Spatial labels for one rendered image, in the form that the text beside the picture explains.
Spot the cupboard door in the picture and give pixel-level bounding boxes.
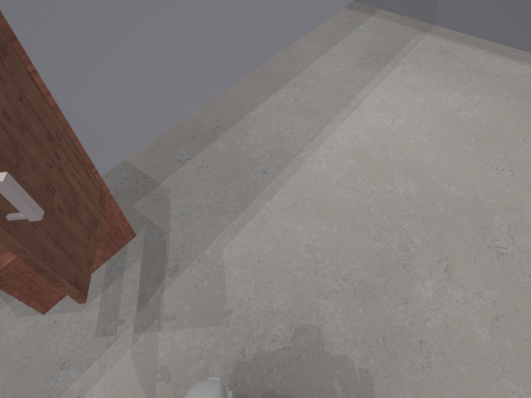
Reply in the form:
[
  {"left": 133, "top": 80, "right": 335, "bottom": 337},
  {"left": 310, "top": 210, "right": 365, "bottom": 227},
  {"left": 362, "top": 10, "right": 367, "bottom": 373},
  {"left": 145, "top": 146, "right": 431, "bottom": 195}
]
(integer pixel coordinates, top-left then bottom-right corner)
[{"left": 0, "top": 26, "right": 107, "bottom": 304}]

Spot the left robot thigh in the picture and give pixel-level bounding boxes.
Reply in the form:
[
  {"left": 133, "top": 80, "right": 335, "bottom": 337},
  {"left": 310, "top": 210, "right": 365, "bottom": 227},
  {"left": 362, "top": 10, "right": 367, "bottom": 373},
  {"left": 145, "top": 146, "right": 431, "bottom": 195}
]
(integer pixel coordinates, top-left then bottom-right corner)
[{"left": 183, "top": 380, "right": 232, "bottom": 398}]

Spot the handle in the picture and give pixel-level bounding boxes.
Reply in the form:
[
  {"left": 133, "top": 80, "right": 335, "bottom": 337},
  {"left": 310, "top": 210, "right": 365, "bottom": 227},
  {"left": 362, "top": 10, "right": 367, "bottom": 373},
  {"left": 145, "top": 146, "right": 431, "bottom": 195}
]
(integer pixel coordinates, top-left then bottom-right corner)
[{"left": 0, "top": 172, "right": 44, "bottom": 221}]

